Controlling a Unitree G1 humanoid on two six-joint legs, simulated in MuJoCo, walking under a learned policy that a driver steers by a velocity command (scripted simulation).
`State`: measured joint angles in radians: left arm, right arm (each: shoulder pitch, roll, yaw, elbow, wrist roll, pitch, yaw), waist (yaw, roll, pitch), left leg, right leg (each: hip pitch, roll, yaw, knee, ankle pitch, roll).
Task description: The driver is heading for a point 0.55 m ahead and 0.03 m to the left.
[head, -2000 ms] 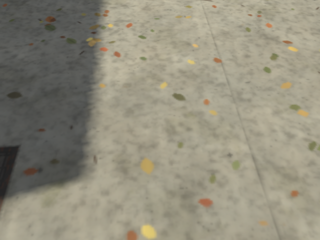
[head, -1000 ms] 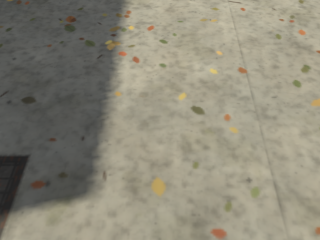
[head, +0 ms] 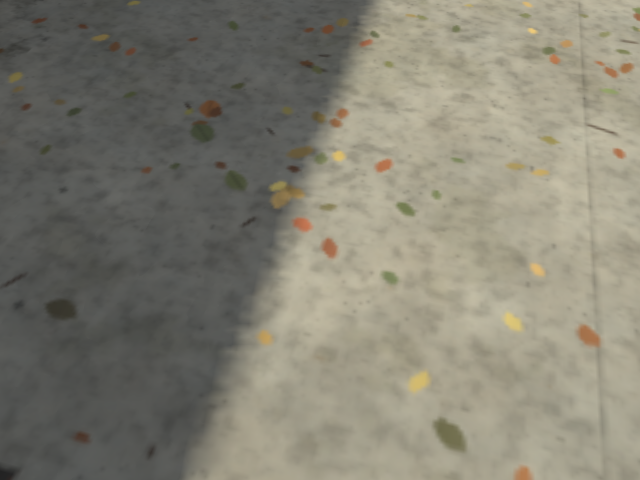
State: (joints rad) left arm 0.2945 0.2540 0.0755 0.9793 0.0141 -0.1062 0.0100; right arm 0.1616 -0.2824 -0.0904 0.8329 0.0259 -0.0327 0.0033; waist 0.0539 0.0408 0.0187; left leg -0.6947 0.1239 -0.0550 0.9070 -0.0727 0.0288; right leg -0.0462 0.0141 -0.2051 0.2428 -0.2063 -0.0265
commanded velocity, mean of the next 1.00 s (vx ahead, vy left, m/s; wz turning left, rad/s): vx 0.39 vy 0.00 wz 0.09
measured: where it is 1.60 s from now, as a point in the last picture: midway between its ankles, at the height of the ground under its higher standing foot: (297, 448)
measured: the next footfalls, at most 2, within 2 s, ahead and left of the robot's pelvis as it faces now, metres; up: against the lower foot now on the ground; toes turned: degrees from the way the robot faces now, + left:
left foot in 0.22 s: +0.27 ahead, +0.15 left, +0.00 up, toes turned +12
right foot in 0.74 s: +0.62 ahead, -0.01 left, +0.00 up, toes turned +2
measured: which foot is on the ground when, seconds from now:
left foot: up 0.00-0.20, down 0.22-0.74, up 0.76-1.00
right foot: down 0.00-0.20, up 0.22-0.72, down 0.74-1.00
